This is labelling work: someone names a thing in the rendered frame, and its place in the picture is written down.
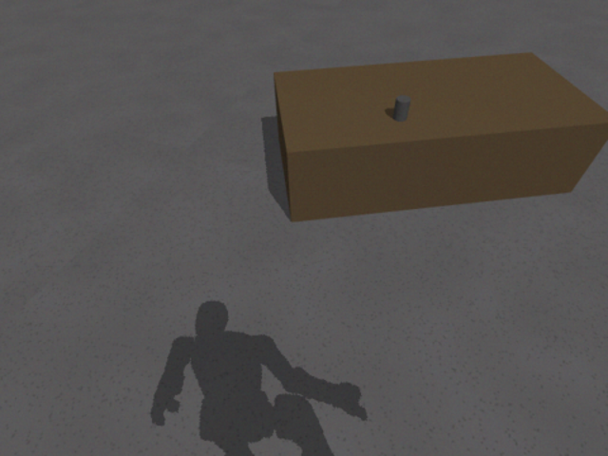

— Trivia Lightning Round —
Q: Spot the can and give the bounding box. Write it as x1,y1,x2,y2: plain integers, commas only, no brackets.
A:
393,95,411,122

